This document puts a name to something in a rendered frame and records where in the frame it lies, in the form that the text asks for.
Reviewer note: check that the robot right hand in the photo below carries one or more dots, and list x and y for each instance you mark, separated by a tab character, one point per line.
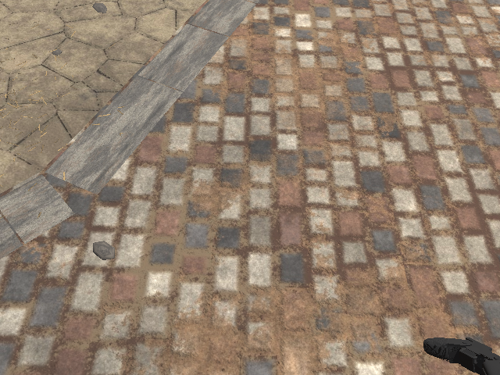
471	354

